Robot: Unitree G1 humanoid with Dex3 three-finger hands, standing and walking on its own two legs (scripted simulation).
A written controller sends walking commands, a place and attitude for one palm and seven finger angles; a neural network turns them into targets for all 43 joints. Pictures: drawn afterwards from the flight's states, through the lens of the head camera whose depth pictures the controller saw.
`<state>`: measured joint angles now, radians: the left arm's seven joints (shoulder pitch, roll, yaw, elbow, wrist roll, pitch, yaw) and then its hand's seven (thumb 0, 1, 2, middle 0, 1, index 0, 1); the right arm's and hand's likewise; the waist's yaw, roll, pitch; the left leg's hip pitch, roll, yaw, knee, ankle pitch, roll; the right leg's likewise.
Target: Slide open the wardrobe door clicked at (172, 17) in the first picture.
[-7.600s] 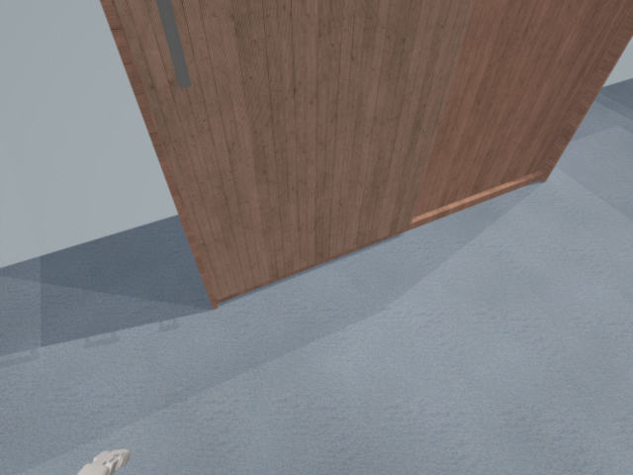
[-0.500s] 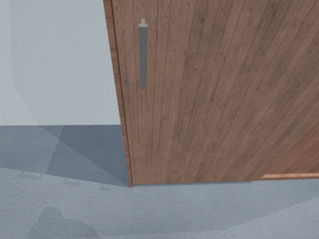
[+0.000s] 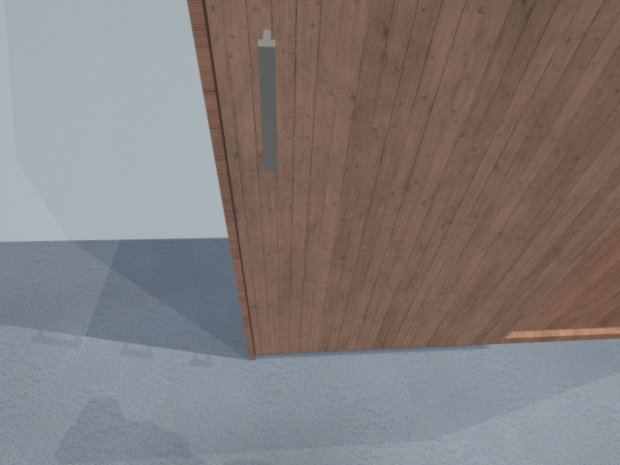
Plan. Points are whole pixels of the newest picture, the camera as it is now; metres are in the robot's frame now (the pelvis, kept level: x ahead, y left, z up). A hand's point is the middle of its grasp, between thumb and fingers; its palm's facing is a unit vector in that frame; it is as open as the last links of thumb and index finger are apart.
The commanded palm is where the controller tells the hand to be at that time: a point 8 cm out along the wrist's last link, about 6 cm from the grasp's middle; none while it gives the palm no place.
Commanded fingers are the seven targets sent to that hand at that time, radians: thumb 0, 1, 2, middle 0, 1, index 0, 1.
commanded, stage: shuffle to correct the standing spot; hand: left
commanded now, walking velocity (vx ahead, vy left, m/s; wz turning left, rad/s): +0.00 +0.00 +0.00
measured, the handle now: (269, 105) +0.54 +0.10 +0.19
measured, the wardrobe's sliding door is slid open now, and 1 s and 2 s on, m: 0.00 0.00 0.00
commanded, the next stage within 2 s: come to a stop and stand still in 0.76 s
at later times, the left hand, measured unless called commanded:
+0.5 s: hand out of the picture -0.02 +0.12 -0.18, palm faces +0.15 -0.98 -0.16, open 7.4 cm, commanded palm none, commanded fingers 0.00 0.90 0.90 -0.20 -0.30 -0.20 -0.30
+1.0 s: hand out of the picture +0.15 +0.11 -0.19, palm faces +0.13 -0.96 -0.24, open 7.3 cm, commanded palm none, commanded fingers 0.00 0.90 0.90 -0.20 -0.30 -0.20 -0.30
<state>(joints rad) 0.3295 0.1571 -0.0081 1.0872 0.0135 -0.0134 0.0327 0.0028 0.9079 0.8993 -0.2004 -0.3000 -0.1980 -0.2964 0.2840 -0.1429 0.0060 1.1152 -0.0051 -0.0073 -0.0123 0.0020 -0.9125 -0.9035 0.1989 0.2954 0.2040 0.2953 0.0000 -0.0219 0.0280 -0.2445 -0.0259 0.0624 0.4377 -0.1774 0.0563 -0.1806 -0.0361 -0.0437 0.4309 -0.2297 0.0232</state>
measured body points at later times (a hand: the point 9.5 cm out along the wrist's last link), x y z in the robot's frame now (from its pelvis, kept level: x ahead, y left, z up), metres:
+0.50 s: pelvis +0.05 -0.03 -0.01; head +0.06 -0.02 +0.44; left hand -0.03 +0.17 -0.17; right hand +0.04 -0.24 -0.16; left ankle +0.04 +0.07 -0.73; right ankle +0.00 -0.14 -0.74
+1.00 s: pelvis +0.13 -0.10 -0.02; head +0.17 -0.09 +0.43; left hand +0.15 +0.16 -0.17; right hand +0.14 -0.32 -0.18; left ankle +0.08 +0.06 -0.74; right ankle +0.20 -0.23 -0.75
